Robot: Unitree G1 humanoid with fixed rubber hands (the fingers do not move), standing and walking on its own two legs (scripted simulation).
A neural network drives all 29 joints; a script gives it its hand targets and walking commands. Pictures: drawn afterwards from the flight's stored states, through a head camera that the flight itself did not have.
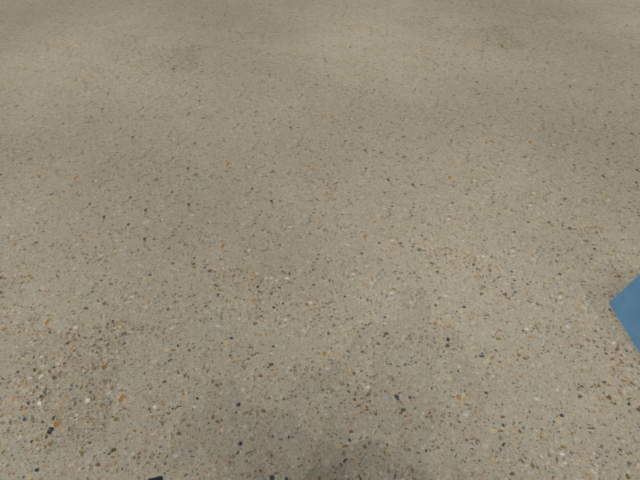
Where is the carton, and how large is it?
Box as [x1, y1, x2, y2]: [609, 274, 639, 352]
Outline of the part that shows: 639,274 609,303 639,352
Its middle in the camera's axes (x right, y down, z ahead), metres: +1.20 +0.25 +1.24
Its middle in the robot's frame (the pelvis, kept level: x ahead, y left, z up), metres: +0.71 -1.13 -0.66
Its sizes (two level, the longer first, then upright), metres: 0.263 0.262 0.241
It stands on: the floor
